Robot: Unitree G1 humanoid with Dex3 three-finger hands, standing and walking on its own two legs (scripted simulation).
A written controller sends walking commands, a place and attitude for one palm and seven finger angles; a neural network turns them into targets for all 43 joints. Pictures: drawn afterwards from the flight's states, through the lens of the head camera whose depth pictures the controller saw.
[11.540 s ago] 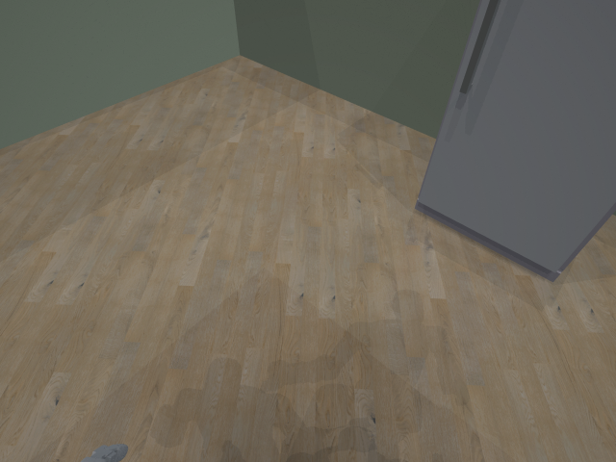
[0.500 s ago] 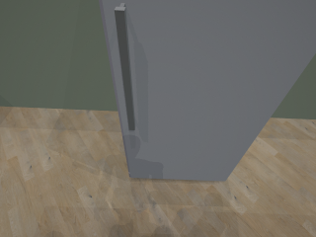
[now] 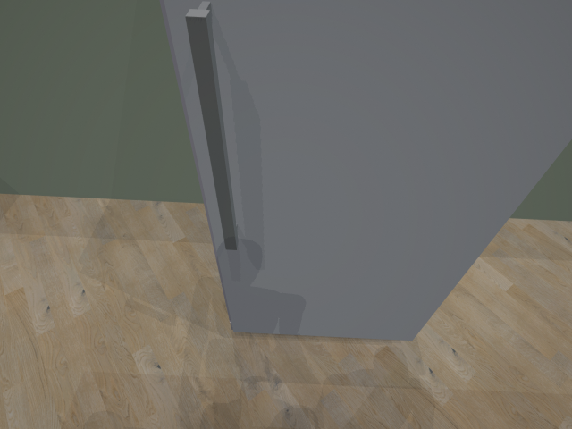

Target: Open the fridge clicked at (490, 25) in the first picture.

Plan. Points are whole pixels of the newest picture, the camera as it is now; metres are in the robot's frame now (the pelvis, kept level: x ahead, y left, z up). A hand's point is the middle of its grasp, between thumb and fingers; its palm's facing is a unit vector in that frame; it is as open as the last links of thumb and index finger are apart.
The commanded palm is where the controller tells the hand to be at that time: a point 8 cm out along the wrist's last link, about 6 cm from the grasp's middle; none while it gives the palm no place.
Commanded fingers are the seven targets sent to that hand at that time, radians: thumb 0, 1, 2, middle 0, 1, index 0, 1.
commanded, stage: come to a stop and stand still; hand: left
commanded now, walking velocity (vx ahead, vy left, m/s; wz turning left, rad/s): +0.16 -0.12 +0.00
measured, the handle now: (222, 156) +0.49 +0.14 +0.11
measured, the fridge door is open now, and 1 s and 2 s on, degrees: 0 0 0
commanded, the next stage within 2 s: look again from close up in 1.58 s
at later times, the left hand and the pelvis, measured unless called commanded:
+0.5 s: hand out of the picture +0.10 +0.19 -0.17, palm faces +0.02 -0.97 -0.23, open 7.4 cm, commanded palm none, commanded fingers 0.00 0.90 0.90 -0.20 -0.30 -0.20 -0.30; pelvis +0.04 -0.01 +0.01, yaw -2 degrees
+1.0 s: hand out of the picture +0.12 +0.12 -0.15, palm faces -0.05 -0.97 -0.26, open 7.3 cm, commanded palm none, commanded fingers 0.00 0.90 0.90 -0.20 -0.30 -0.20 -0.30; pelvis +0.04 -0.06 +0.00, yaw -2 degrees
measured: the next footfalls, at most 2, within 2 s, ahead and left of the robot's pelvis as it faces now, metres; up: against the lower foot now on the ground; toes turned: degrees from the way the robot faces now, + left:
left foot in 0.16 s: +0.10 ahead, +0.10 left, +0.00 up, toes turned +3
right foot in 0.58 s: +0.09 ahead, -0.18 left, +0.00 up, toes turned -3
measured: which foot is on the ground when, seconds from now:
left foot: up 0.00-0.14, down 0.16-1.00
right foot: down 0.00-0.18, up 0.20-0.56, down 0.58-1.00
